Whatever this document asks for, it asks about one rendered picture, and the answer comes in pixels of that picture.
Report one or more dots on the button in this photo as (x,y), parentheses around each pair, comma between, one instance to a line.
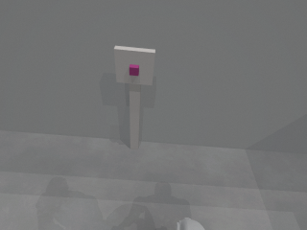
(134,70)

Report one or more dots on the robot right thigh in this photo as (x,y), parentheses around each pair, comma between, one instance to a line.
(188,224)

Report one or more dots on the panel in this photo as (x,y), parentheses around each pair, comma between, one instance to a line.
(124,57)

